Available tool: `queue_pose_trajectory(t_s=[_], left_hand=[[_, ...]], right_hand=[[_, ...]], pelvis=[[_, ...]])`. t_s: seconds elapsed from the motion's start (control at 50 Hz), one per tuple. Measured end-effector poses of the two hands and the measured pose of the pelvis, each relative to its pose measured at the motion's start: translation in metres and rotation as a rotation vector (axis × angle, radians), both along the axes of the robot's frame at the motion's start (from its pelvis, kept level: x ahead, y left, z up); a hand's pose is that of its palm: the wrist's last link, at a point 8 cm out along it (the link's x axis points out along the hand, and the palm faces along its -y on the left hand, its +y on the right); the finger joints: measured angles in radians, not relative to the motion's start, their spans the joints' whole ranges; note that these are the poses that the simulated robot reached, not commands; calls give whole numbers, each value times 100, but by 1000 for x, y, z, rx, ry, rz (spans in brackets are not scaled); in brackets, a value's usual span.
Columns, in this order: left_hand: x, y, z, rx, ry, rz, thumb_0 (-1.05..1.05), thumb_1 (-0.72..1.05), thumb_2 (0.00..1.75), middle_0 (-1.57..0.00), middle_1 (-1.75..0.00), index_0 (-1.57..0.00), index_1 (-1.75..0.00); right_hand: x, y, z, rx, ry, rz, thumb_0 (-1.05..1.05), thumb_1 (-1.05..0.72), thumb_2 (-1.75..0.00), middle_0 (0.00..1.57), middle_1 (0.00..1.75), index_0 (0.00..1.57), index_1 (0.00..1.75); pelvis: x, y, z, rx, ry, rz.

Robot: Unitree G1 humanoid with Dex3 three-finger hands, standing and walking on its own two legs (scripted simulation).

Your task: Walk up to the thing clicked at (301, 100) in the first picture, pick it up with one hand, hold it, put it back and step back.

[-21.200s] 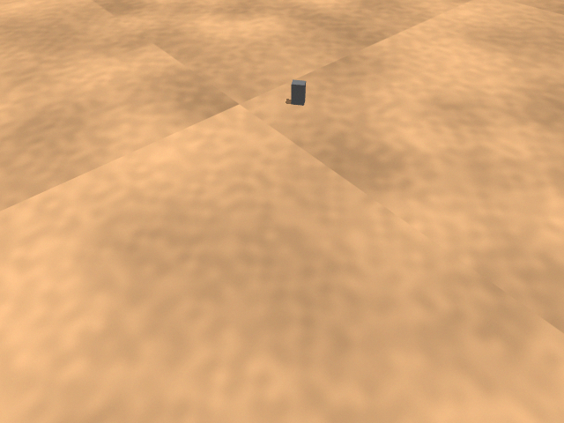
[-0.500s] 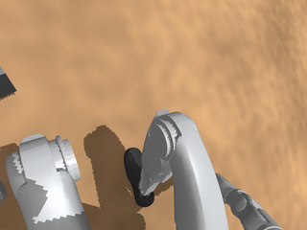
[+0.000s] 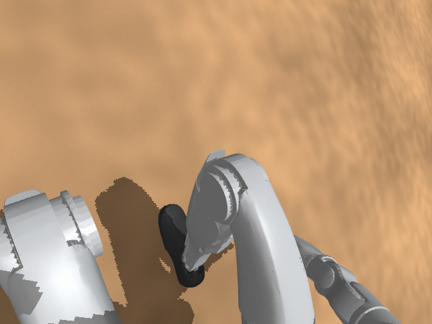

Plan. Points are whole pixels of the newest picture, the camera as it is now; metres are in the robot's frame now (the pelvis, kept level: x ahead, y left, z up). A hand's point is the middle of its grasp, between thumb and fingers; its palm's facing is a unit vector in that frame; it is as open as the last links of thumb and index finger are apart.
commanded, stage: lower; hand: left
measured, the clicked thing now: out of the picture +0.45 +0.30 -0.21
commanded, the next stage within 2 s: loosen in 0.02 s
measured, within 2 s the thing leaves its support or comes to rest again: neither
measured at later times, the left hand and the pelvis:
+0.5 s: hand out of the picture +0.44 +0.34 -0.18, palm faces +0.51 -0.86 -0.02, open 9.7 cm; pelvis +0.00 +0.00 +0.00, yaw -1 degrees
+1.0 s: hand out of the picture +0.44 +0.33 -0.18, palm faces +0.51 -0.86 +0.00, open 15.1 cm; pelvis +0.00 +0.00 +0.00, yaw -1 degrees
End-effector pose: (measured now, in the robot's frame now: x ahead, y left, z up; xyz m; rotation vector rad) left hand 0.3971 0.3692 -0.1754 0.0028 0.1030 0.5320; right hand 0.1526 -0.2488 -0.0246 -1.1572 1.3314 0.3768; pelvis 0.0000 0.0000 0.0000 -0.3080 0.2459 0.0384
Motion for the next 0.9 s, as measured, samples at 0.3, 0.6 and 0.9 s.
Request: queue_pose_trajectory(t_s=[0.3,0.6,0.9], left_hand=[[0,0,-3,0,-10,5,-2,-55,95,-85,-109,-92,-112],[2,2,2,4,-28,7,-1,-37,64,-89,-86,-93,-85],[1,1,1,-8,-25,-1,-1,-43,32,-52,-44,-53,-43]], right_hand=[[1,2,7,-22,-1,28,0,-91,-89,21,30,20,29],[3,4,6,-15,-9,37,0,-91,-89,21,30,20,30],[2,8,9,-17,-22,40,0,-91,-89,21,30,21,30]], pelvis=[[-2,2,1,-11,-17,-7],[-3,2,1,-11,-20,-10],[-4,3,1,-15,-26,-13]])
